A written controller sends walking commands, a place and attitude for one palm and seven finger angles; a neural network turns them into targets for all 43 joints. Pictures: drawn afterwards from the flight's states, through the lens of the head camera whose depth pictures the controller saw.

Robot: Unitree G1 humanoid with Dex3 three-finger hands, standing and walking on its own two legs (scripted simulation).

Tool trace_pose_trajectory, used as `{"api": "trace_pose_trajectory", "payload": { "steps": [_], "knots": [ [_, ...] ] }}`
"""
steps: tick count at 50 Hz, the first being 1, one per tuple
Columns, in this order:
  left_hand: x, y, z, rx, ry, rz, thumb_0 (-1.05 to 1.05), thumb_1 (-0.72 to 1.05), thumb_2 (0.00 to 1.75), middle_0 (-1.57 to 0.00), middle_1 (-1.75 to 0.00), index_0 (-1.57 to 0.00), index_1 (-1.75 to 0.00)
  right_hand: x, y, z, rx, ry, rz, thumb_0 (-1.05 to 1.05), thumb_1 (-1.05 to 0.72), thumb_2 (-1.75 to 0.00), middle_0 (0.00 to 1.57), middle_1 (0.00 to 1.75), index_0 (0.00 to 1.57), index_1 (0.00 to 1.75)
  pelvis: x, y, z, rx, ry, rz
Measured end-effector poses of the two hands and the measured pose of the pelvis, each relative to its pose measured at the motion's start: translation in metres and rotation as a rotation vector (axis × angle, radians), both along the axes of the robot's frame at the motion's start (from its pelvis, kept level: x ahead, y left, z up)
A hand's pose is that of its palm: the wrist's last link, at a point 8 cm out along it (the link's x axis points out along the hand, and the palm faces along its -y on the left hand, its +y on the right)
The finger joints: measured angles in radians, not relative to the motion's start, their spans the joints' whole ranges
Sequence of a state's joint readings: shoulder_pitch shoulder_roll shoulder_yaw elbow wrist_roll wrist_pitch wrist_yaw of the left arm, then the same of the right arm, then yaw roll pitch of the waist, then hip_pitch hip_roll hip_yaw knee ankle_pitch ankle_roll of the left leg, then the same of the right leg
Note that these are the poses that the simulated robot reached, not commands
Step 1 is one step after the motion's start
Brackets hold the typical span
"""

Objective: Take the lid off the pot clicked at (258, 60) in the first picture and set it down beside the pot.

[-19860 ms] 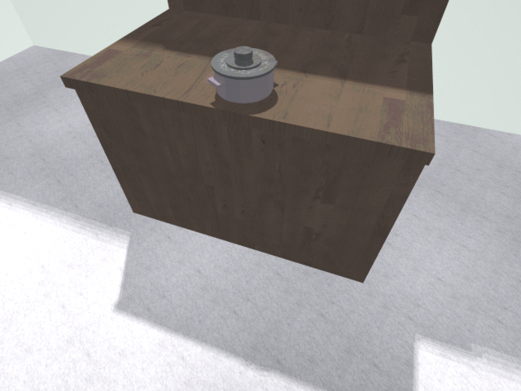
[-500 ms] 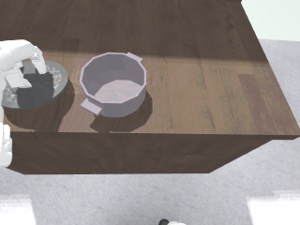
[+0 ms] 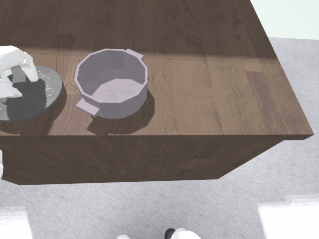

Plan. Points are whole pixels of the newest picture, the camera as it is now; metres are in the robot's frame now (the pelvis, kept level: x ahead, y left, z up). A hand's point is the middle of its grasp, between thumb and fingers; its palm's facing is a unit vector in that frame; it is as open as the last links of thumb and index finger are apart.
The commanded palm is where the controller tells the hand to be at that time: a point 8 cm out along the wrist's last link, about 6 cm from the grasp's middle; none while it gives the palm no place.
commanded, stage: lower the lid onto the table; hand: left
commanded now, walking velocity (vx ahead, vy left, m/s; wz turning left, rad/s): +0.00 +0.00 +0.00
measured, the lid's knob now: (17, 83) +0.50 +0.31 +0.04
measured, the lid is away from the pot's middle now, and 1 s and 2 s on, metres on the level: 0.23 0.24 0.24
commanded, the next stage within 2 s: open the fingers wide in 0.62 s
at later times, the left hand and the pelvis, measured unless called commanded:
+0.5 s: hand (9, 85) +0.48 +0.32 +0.06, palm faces -0.50 -0.09 -0.86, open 8.2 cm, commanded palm +0.55 +0.32 +0.10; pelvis -0.02 +0.02 -0.02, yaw -1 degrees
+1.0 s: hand (9, 88) +0.48 +0.32 +0.06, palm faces -0.43 -0.09 -0.90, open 8.2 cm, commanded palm +0.49 +0.30 +0.10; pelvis -0.03 +0.02 -0.02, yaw -1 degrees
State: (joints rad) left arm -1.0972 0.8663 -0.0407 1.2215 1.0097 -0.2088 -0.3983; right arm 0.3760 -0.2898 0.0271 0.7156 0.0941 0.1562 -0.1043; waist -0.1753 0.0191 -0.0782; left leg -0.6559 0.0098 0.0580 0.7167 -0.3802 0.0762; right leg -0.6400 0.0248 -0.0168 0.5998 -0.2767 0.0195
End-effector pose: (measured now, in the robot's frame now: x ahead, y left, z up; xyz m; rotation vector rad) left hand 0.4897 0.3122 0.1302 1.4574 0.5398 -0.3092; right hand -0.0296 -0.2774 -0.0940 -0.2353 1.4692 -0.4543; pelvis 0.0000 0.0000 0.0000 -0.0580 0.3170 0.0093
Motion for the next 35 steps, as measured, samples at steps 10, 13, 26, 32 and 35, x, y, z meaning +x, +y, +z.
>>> {"api": "trace_pose_trajectory", "payload": {
  "steps": [10, 13, 26, 32, 35],
  "knots": [
    [-0.002, 0.004, -0.006, -0.001, -0.001, -0.019, 0.04, 0.15, 0.81, -0.56, -0.94, -0.62, -0.99, -0.014, 0.008, -0.006, -0.005, 0.018, -0.008, 0.01, -0.9, -0.89, 0.2, 0.3, 0.2, 0.3, -0.009, 0.008, -0.008, -0.007, 0.021, -0.001],
    [-0.001, 0.004, -0.007, 0.002, -0.003, -0.024, 0.04, 0.14, 0.8, -0.57, -0.96, -0.63, -1.0, -0.018, 0.012, -0.008, -0.003, 0.018, -0.012, 0.01, -0.9, -0.89, 0.2, 0.3, 0.2, 0.3, -0.012, 0.01, -0.011, -0.009, 0.026, -0.004],
    [0.002, 0.008, -0.009, -0.002, -0.019, -0.024, 0.0, 0.11, 0.82, -0.58, -1.0, -0.65, -0.99, -0.031, 0.03, -0.018, 0.004, -0.001, -0.028, 0.01, -0.9, -0.89, 0.2, 0.3, 0.2, 0.3, -0.025, 0.02, -0.024, -0.018, 0.047, -0.014],
    [0.003, 0.008, -0.009, 0.0, -0.023, -0.019, 0.0, 0.11, 0.83, -0.58, -1.0, -0.65, -0.99, -0.037, 0.036, -0.022, 0.008, 0.006, -0.034, 0.01, -0.9, -0.89, 0.2, 0.3, 0.2, 0.3, -0.029, 0.022, -0.027, -0.023, 0.054, -0.013],
    [0.003, 0.009, -0.009, -0.001, -0.025, -0.015, 0.0, 0.11, 0.83, -0.58, -1.0, -0.65, -0.99, -0.039, 0.037, -0.023, 0.006, 0.006, -0.036, 0.01, -0.9, -0.89, 0.2, 0.3, 0.21, 0.3, -0.03, 0.023, -0.028, -0.024, 0.055, -0.014]
  ]
}}
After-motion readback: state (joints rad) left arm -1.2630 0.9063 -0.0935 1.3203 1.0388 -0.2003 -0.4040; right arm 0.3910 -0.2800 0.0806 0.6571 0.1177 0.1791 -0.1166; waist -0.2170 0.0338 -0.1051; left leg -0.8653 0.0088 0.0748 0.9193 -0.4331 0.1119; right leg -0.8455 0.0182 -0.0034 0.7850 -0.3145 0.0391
